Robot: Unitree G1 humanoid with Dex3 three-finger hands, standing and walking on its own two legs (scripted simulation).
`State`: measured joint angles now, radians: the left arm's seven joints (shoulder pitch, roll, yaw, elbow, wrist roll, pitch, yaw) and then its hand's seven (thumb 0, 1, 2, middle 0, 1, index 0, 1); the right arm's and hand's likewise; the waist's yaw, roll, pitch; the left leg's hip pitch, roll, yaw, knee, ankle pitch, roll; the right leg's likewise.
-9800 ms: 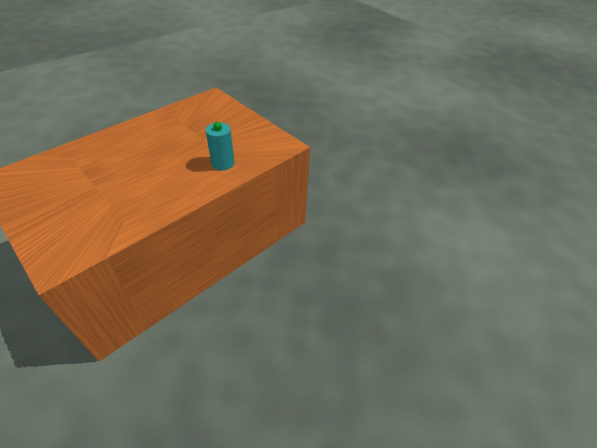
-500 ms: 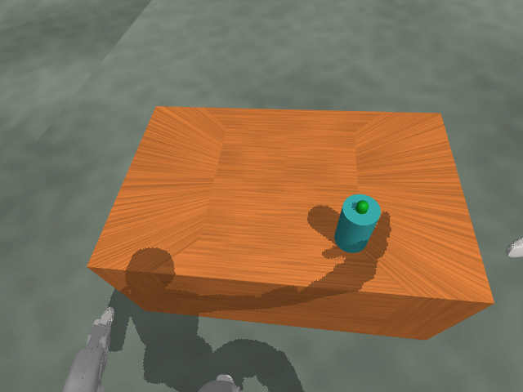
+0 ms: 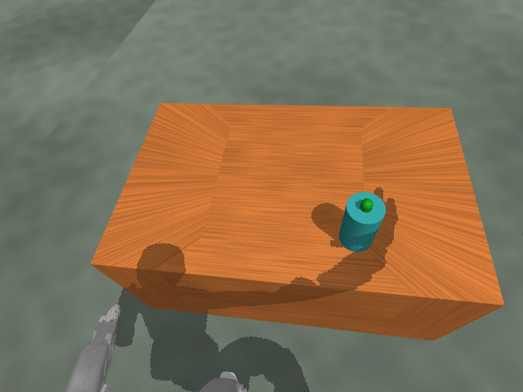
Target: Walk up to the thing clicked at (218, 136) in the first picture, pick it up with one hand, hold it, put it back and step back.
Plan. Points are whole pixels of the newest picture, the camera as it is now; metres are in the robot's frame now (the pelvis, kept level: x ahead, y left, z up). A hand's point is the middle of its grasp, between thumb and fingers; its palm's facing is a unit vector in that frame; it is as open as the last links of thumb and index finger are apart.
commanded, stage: approach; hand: right
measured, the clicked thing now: (361, 220) +0.53 -0.14 -0.21
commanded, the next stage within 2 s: close in in 0.62 s
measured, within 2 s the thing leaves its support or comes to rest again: neither
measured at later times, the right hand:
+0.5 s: hand (466, 217) +0.46 -0.28 -0.05, palm faces +0.07 +1.00 +0.03, open 17.5 cm
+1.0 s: hand (389, 237) +0.50 -0.20 -0.22, palm faces +0.09 +1.00 +0.03, open 17.5 cm
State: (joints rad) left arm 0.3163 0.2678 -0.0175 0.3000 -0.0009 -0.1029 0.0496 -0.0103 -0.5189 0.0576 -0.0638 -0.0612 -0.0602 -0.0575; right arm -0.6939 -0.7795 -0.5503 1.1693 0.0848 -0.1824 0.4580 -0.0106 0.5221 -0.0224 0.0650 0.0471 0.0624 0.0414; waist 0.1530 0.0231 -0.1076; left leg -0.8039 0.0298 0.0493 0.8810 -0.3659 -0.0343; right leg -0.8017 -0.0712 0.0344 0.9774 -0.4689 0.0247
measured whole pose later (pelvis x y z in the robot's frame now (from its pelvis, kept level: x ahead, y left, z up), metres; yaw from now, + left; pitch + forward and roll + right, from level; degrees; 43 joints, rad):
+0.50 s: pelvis -0.03 +0.00 -0.06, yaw +1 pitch +25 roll +4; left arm 0.33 0.28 0.00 0.04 0.06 -0.18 0.00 -0.01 -0.53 0.05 -0.06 -0.05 -0.05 -0.05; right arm -0.76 -0.77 -0.62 1.28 0.11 -0.47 0.46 -0.01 0.56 -0.02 0.07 0.05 0.07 0.04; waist 0.27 0.05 -0.10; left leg -1.17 0.02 0.05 1.17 -0.43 -0.04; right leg -1.17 -0.08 0.06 1.29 -0.55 0.02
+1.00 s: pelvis -0.06 +0.00 -0.17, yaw +4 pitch +34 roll +7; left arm 0.43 0.34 0.13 -0.35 0.11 -0.16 -0.07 -0.01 -0.54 0.05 -0.07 -0.06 -0.06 -0.06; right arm -0.80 -0.73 -0.69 1.15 -0.04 -0.56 0.22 -0.01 0.55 -0.01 0.07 0.04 0.06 0.04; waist 0.44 0.06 -0.13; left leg -1.65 0.01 0.07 1.59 -0.52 -0.03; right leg -1.66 -0.09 0.12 1.73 -0.67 0.04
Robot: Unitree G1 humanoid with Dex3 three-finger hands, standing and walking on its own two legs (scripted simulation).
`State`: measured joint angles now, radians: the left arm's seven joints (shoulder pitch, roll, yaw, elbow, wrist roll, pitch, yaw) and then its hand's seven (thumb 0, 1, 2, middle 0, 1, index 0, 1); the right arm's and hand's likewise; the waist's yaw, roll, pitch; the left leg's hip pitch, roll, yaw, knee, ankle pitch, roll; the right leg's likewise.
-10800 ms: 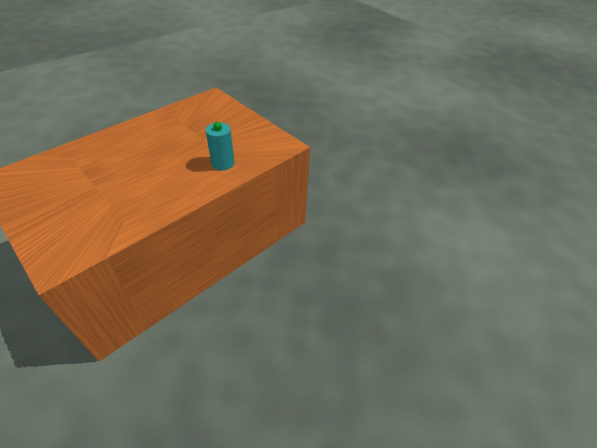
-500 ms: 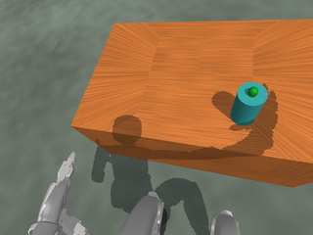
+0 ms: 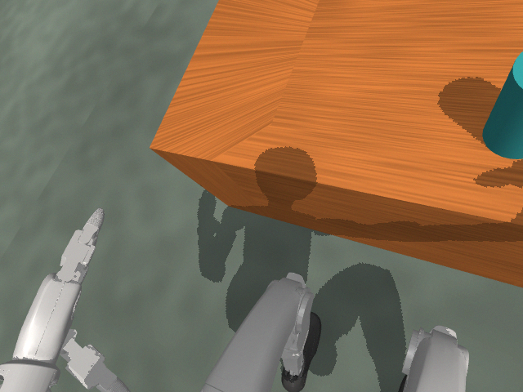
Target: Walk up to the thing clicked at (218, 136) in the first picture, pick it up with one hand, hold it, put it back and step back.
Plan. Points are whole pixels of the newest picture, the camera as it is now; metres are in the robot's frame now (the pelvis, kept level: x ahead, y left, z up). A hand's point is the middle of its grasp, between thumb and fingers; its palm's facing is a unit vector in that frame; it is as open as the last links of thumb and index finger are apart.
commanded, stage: close in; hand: right
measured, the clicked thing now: out of the picture +0.58 -0.19 -0.04
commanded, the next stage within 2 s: close in 0.30 s
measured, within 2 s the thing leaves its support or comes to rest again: leaves its support in 1.58 s
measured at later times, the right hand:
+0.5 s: hand out of the picture +0.54 -0.19 -0.05, palm faces +0.16 +0.99 +0.02, open 17.3 cm
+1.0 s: hand out of the picture +0.56 -0.20 -0.05, palm faces +0.17 +0.98 -0.01, open 11.7 cm
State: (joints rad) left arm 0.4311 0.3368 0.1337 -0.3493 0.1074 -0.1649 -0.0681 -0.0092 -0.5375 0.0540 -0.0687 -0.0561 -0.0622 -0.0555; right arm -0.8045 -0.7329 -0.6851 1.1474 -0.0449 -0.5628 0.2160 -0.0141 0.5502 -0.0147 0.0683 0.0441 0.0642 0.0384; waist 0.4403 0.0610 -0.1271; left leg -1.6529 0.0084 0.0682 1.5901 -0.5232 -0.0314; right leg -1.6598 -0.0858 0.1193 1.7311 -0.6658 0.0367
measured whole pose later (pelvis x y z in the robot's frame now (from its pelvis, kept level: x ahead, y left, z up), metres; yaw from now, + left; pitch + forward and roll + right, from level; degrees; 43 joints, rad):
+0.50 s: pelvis +0.00 +0.00 -0.01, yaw -1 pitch +33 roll +5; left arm 0.48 0.35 0.20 -0.53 0.07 -0.13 -0.08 -0.01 -0.55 0.06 -0.07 -0.05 -0.05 -0.06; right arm -0.83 -0.60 -0.59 1.12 -0.08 -0.54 0.07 -0.01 0.51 -0.02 0.09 0.05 0.08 0.05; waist 0.43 0.04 -0.14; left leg -1.68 0.02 0.05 1.64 -0.53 -0.03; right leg -1.66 -0.07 0.10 1.75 -0.67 0.04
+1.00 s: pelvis +0.00 +0.00 -0.02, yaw -1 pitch +34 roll +5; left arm 0.52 0.37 0.22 -0.58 0.06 -0.11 -0.10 -0.01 -0.55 0.07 -0.06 -0.05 -0.05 -0.06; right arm -0.87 -0.64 -0.58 1.07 -0.10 -0.48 0.05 -0.01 0.27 -0.27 0.75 0.51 0.77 0.51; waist 0.45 0.05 -0.13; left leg -1.74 0.02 0.04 1.69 -0.55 -0.03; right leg -1.72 -0.07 0.10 1.80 -0.68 0.04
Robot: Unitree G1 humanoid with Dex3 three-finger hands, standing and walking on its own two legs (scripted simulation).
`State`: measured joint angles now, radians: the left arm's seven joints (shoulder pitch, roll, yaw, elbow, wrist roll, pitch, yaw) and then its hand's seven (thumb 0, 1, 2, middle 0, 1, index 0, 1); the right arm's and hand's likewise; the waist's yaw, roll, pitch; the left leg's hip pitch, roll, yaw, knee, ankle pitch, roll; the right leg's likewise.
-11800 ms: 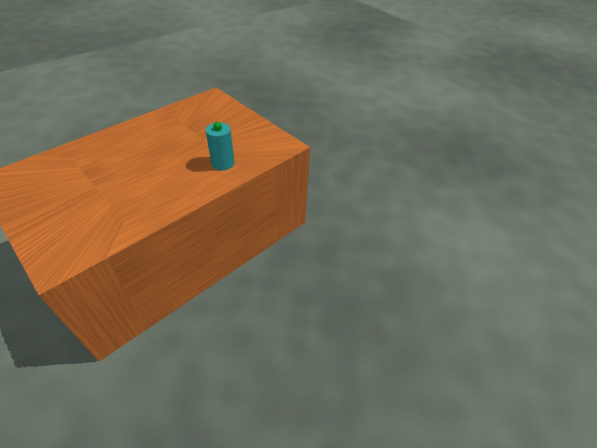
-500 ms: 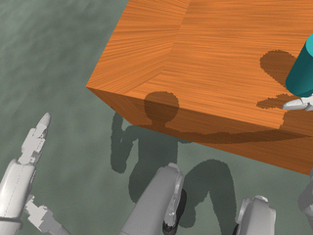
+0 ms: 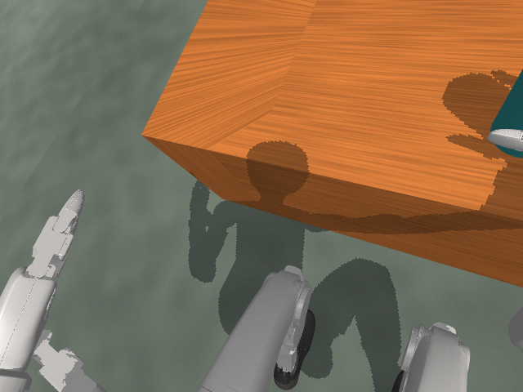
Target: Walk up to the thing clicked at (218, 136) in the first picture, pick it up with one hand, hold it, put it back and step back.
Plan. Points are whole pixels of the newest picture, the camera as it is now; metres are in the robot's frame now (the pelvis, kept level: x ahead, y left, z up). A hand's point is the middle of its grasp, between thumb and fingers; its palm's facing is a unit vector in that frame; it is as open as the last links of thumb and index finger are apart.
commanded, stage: close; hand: right
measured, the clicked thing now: out of the picture +0.57 -0.18 -0.02
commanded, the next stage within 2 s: settle in 0.18 s
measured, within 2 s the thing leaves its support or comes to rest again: leaves its support in 0.58 s
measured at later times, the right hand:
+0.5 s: hand out of the picture +0.54 -0.18 -0.03, palm faces +0.13 +0.99 -0.02, open 11.1 cm
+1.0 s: hand out of the picture +0.55 -0.18 +0.03, palm faces +0.13 +0.99 -0.02, open 11.2 cm
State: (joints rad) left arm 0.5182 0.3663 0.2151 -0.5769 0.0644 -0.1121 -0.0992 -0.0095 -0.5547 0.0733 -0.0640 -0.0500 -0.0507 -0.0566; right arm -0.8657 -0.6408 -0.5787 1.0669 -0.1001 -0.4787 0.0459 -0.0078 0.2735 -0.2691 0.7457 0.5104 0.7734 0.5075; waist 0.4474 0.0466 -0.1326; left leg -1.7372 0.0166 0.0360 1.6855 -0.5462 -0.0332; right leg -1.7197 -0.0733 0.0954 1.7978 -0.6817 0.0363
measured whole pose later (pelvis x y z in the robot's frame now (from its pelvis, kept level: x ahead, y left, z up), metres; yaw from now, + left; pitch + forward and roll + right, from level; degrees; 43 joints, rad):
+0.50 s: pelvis +0.00 +0.00 +0.01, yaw +0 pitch +32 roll +5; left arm 0.50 0.37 0.20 -0.57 0.06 -0.12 -0.08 -0.01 -0.56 0.07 -0.07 -0.05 -0.06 -0.06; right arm -0.81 -0.62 -0.58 1.08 -0.09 -0.47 0.07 0.00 0.53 -0.95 0.67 0.94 0.72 0.98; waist 0.44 0.05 -0.12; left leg -1.68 0.01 0.04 1.65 -0.53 -0.03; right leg -1.67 -0.07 0.09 1.76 -0.67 0.04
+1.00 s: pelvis +0.00 +0.00 +0.05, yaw -1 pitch +30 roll +4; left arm 0.46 0.33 0.12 -0.40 0.07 -0.08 -0.05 -0.01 -0.56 0.07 -0.07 -0.05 -0.06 -0.06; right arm -0.86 -0.59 -0.52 1.16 -0.08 -0.47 0.05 -0.01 0.56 -1.00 0.65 0.99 0.70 1.03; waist 0.39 0.03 -0.13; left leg -1.54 0.01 0.04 1.52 -0.51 -0.03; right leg -1.53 -0.08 0.08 1.63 -0.64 0.04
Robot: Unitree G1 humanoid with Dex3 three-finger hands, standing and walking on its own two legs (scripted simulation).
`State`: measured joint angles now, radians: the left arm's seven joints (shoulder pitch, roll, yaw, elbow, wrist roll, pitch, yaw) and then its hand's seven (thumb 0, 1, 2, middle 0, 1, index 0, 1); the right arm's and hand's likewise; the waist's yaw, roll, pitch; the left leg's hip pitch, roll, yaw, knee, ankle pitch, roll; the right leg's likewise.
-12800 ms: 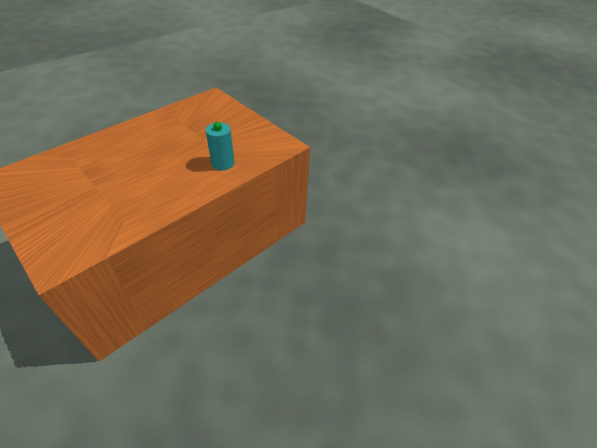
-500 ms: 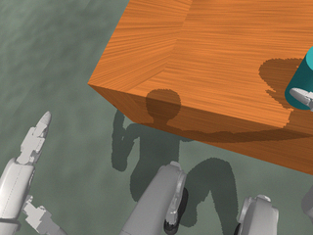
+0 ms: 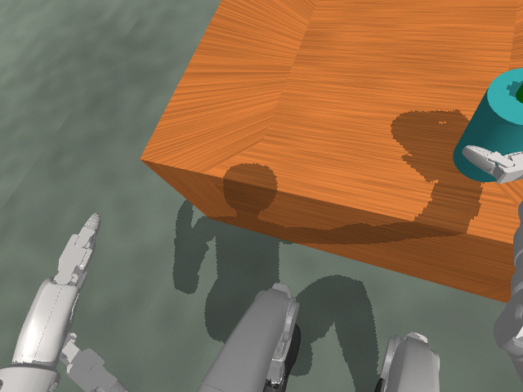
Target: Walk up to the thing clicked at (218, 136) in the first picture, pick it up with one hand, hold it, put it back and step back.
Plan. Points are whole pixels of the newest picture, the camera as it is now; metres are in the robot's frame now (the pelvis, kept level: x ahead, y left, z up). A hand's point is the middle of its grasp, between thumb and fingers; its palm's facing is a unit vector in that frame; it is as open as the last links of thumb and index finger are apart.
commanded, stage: settle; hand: right
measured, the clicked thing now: (507, 125) +0.55 -0.17 -0.01
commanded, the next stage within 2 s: lift in 0.34 s
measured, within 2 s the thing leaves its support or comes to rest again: neither
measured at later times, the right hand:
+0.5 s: hand (518, 121) +0.55 -0.17 +0.01, palm faces +0.11 +0.99 -0.02, open 11.2 cm
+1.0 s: hand out of the picture +0.50 -0.18 +0.07, palm faces +0.12 +0.99 -0.02, open 11.3 cm
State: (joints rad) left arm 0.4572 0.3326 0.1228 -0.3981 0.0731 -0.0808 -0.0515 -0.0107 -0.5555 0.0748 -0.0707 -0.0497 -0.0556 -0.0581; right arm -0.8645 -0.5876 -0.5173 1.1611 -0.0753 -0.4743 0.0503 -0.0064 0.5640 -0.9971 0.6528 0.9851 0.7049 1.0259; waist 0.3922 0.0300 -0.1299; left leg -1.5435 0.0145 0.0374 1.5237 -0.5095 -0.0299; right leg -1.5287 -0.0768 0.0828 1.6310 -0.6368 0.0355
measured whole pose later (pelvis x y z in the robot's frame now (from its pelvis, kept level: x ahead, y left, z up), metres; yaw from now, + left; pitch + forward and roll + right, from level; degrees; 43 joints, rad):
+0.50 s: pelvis +0.01 +0.00 +0.02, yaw +0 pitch +29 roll +4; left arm 0.43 0.30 0.09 -0.32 0.08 -0.07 -0.05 -0.01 -0.55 0.07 -0.06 -0.05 -0.05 -0.05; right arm -0.85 -0.56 -0.50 1.16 -0.07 -0.48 0.05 -0.01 0.56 -1.00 0.63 1.02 0.68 1.06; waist 0.37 0.03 -0.13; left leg -1.46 0.01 0.04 1.44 -0.49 -0.03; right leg -1.44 -0.08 0.08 1.55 -0.62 0.04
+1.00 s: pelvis +0.02 +0.00 +0.07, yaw -1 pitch +24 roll +3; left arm 0.46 0.27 0.10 -0.17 0.07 -0.07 -0.03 -0.01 -0.54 0.06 -0.06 -0.05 -0.05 -0.05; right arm -0.65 -0.38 -0.42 0.97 0.00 -0.45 0.04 -0.01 0.58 -1.03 0.64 1.02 0.69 1.06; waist 0.25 0.01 -0.14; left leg -1.24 0.02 0.03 1.29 -0.48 -0.03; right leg -1.21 -0.08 0.05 1.38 -0.59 0.03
